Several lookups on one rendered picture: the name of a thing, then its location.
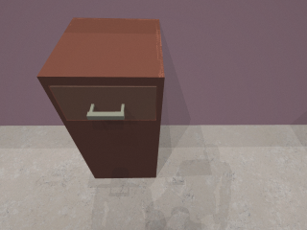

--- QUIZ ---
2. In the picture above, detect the cabinet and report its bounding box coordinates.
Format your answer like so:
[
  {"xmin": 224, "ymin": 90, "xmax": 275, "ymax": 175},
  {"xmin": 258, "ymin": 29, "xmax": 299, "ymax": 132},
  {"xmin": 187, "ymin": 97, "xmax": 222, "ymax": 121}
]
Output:
[{"xmin": 36, "ymin": 17, "xmax": 165, "ymax": 179}]

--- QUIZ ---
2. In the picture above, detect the handle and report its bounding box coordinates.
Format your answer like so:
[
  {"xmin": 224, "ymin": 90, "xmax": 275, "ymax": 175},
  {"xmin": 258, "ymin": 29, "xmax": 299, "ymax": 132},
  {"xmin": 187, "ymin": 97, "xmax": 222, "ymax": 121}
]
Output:
[{"xmin": 86, "ymin": 103, "xmax": 125, "ymax": 120}]

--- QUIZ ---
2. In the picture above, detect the drawer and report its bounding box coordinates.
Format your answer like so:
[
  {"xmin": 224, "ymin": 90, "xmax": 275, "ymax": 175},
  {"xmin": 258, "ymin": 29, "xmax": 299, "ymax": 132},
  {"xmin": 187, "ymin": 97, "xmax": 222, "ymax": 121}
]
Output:
[{"xmin": 50, "ymin": 85, "xmax": 156, "ymax": 120}]

